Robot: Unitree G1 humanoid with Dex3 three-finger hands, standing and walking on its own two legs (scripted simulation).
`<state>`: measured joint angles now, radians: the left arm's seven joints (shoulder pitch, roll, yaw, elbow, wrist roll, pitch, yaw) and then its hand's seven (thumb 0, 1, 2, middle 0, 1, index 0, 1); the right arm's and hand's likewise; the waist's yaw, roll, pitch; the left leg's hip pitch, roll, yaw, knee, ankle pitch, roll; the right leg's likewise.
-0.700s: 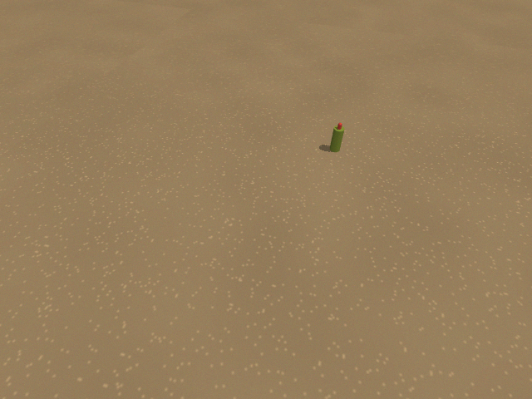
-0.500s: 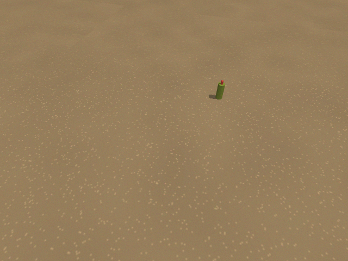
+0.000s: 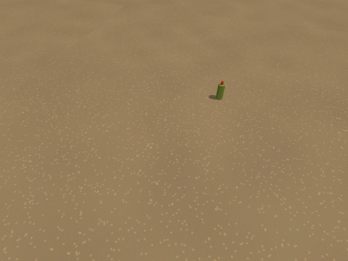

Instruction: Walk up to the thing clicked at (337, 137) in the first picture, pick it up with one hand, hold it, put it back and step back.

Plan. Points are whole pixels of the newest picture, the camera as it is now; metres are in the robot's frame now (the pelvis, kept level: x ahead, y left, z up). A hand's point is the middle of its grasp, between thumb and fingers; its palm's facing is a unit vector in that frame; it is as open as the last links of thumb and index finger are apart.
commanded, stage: stand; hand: left
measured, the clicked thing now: (220, 89) +1.61 -0.42 -0.69
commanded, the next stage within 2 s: walk up in 0.42 s
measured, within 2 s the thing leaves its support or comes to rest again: neither
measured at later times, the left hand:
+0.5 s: hand out of the picture +0.08 +0.26 -0.16, palm faces -0.07 -0.94 -0.33, open 7.4 cm
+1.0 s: hand (131, 226) +0.25 +0.13 -0.14, palm faces -0.21 -0.91 -0.35, open 7.4 cm
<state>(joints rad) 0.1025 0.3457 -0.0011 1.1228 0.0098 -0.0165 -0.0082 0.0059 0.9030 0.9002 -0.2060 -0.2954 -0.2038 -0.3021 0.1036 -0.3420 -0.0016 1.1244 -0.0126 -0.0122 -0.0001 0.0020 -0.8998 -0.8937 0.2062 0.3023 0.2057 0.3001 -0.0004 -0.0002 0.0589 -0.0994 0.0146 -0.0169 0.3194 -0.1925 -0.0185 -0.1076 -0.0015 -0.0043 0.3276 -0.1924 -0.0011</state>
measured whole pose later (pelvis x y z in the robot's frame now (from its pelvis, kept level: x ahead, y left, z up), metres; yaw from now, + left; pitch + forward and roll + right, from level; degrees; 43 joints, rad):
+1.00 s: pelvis +0.16 -0.12 -0.01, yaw -15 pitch -3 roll +0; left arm 0.32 0.37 0.06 0.94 0.00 -0.05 -0.09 0.01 0.90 0.90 -0.21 -0.30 -0.21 -0.30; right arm 0.21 -0.44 -0.07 0.91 -0.02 -0.05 0.07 0.00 -0.90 -0.89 0.21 0.30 0.20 0.30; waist 0.04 0.05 0.05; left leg -0.49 0.11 0.03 0.98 -0.27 0.02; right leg -0.17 0.03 0.01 0.47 -0.25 -0.04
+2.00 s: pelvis +0.62 -0.28 -0.01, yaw -23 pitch -3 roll -1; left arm 0.32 0.38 0.04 0.87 0.01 -0.09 -0.05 0.01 0.90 0.90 -0.21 -0.30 -0.21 -0.30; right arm 0.26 -0.44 -0.07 0.86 -0.02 -0.04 0.07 0.00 -0.90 -0.89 0.21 0.30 0.20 0.30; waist 0.02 0.06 0.07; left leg -0.53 0.10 -0.02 0.84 -0.21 -0.01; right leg -0.12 0.03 -0.06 0.42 -0.26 -0.05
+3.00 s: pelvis +0.97 -0.39 -0.02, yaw -20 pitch -3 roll -2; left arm 0.36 0.42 0.05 0.85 0.01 -0.09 -0.04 0.01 0.90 0.90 -0.21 -0.30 -0.21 -0.30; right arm 0.27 -0.42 -0.07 0.89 -0.03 -0.03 0.08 0.00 -0.90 -0.89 0.20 0.30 0.20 0.30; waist 0.04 0.04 0.08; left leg -0.44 0.08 0.02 0.64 -0.22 0.01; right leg -0.14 -0.03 -0.10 0.51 -0.33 0.00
